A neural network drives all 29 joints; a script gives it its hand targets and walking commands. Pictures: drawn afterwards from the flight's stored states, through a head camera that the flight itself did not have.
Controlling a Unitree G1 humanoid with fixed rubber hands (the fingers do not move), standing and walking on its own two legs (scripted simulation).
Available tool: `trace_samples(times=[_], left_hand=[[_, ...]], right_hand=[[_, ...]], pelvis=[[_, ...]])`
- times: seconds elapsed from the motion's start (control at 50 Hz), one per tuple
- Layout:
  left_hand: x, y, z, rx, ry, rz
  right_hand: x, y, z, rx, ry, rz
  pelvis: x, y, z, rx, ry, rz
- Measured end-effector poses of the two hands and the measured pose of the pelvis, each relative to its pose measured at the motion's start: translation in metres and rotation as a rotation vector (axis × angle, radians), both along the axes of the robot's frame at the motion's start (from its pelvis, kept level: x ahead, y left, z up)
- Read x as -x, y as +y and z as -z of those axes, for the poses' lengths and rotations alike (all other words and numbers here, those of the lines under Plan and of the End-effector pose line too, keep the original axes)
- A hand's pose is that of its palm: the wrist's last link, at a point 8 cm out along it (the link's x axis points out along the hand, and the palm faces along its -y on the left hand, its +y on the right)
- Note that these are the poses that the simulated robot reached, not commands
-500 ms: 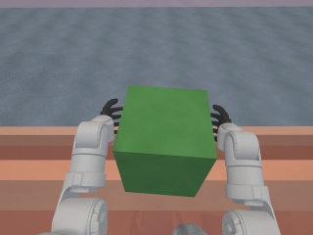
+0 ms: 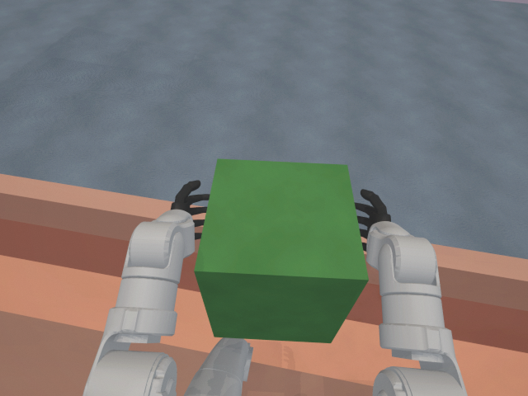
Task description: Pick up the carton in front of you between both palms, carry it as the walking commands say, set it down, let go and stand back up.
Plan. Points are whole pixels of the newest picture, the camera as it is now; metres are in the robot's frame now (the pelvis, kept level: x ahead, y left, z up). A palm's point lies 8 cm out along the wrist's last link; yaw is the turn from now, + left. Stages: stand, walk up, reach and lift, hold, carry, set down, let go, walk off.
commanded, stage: carry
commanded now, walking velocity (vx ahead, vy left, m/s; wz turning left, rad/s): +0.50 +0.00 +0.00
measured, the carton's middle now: (277, 255) +0.33 +0.04 +0.00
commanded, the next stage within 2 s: none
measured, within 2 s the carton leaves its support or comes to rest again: neither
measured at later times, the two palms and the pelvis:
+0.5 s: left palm (248, 149) +0.77 +0.18 -0.18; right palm (347, 157) +0.78 -0.12 -0.16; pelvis +0.44 +0.03 -0.26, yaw +0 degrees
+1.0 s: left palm (266, 122) +1.22 +0.18 -0.41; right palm (331, 138) +1.18 -0.12 -0.42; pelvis +0.87 +0.07 -0.49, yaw +0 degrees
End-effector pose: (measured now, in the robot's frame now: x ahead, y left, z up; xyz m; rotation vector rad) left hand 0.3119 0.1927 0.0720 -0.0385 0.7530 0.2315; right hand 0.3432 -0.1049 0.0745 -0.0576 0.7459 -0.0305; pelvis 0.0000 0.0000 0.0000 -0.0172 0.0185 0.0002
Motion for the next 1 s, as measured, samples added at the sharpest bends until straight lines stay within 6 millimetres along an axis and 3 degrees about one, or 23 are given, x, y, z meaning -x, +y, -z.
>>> trace_samples(times=[0.12,0.18,0.22,0.34,0.44,0.52,0.58,0.68,0.78,0.88,1.0], left_hand=[[-0.128,0.004,0.037,-0.049,-0.071,0.066],[-0.202,-0.007,0.067,-0.039,-0.125,0.139],[-0.242,-0.017,0.090,-0.035,-0.106,0.170],[-0.329,-0.030,0.173,-0.011,0.050,0.195],[-0.407,-0.025,0.228,0.019,0.030,0.162],[-0.475,-0.010,0.258,-0.001,-0.089,0.071],[-0.518,0.009,0.289,0.009,-0.115,0.018],[-0.584,0.029,0.345,0.023,0.004,-0.029],[-0.680,0.034,0.383,-0.035,0.014,0.018],[-0.806,0.019,0.423,-0.026,-0.109,0.135],[-0.908,-0.014,0.481,-0.019,0.013,0.219]], right_hand=[[-0.108,0.002,0.052,-0.024,-0.073,0.042],[-0.158,-0.008,0.079,-0.001,-0.127,0.110],[-0.187,-0.018,0.105,-0.003,-0.106,0.147],[-0.266,-0.031,0.180,-0.008,0.051,0.193],[-0.362,-0.027,0.218,0.022,0.031,0.157],[-0.461,-0.011,0.247,0.010,-0.089,0.067],[-0.525,0.011,0.275,-0.004,-0.112,0.004],[-0.599,0.032,0.339,0.004,0.005,-0.033],[-0.678,0.034,0.397,-0.029,0.011,-0.006],[-0.764,0.018,0.438,-0.002,-0.110,0.103],[-0.837,-0.013,0.495,-0.027,0.014,0.222]], pelvis=[[-0.112,0.021,0.069,0.009,-0.018,-0.008],[-0.172,0.033,0.117,-0.004,-0.030,-0.018],[-0.204,0.041,0.137,-0.024,-0.019,-0.019],[-0.294,0.051,0.171,-0.039,0.010,-0.020],[-0.380,0.042,0.215,-0.037,0.008,-0.015],[-0.462,0.030,0.278,-0.032,-0.021,-0.004],[-0.511,0.022,0.313,0.003,-0.010,-0.002],[-0.591,0.019,0.342,0.016,0.007,-0.006],[-0.677,0.036,0.388,0.006,-0.005,-0.003],[-0.774,0.055,0.463,-0.016,-0.033,-0.031],[-0.874,0.072,0.487,-0.051,-0.012,0.002]])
